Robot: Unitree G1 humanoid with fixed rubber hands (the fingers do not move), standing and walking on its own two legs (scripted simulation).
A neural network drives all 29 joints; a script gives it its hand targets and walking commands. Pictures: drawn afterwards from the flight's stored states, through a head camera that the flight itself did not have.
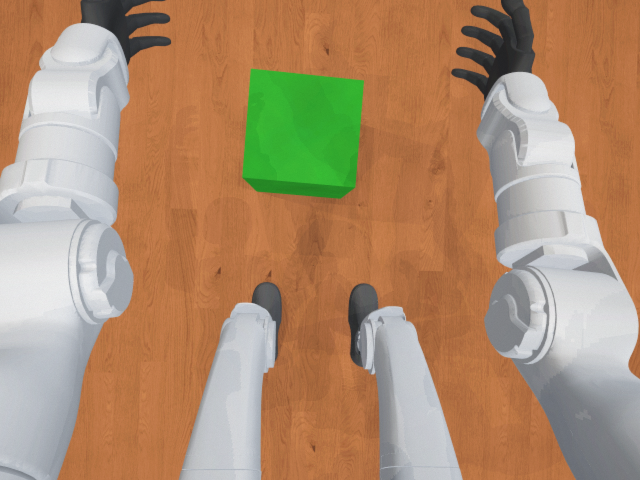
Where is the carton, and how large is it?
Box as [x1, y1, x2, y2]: [242, 69, 363, 198]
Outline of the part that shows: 251,69 242,177 257,191 340,198 352,189 355,185 363,80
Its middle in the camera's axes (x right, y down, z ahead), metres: -0.04 -0.20 +0.83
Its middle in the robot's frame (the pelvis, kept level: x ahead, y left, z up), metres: +0.55 +0.03 -0.53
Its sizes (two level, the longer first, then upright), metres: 0.210 0.200 0.250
